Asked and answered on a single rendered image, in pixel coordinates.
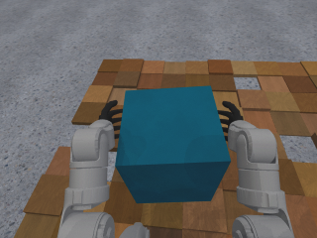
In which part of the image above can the carton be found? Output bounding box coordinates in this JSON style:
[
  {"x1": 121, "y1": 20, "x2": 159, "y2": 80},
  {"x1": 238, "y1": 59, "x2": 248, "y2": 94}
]
[{"x1": 115, "y1": 85, "x2": 231, "y2": 203}]

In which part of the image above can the right robot hand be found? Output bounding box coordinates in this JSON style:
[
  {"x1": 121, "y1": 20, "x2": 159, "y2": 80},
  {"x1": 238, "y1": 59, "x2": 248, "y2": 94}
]
[{"x1": 217, "y1": 101, "x2": 244, "y2": 142}]

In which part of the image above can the right robot forearm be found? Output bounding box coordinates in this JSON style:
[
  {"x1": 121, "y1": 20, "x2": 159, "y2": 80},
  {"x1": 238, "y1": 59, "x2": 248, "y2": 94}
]
[{"x1": 228, "y1": 120, "x2": 295, "y2": 238}]

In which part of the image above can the left robot hand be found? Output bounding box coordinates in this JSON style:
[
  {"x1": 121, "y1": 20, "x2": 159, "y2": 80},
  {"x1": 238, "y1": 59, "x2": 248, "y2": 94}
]
[{"x1": 98, "y1": 100, "x2": 123, "y2": 139}]

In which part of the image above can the robot left thigh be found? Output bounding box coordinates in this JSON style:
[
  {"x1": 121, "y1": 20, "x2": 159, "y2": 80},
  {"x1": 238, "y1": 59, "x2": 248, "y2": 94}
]
[{"x1": 119, "y1": 225, "x2": 150, "y2": 238}]

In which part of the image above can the robot left shin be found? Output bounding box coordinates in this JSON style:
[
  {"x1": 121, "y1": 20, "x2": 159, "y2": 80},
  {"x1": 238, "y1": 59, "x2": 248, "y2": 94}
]
[{"x1": 134, "y1": 222, "x2": 144, "y2": 226}]

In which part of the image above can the left robot forearm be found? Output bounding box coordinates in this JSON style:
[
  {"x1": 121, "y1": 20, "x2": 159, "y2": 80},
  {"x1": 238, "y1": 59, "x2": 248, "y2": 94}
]
[{"x1": 56, "y1": 119, "x2": 115, "y2": 238}]

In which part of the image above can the right robot upper arm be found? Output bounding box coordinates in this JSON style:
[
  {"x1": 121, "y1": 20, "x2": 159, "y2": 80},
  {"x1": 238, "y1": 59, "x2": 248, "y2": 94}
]
[{"x1": 232, "y1": 214, "x2": 293, "y2": 238}]

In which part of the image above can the left robot upper arm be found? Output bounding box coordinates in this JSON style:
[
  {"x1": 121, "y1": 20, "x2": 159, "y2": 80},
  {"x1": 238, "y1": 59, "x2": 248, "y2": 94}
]
[{"x1": 58, "y1": 211, "x2": 115, "y2": 238}]

